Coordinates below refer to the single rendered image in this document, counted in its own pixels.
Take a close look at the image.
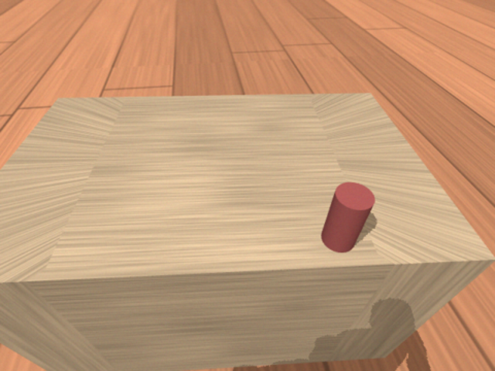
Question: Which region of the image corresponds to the can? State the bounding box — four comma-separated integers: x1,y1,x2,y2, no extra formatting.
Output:
321,182,375,253

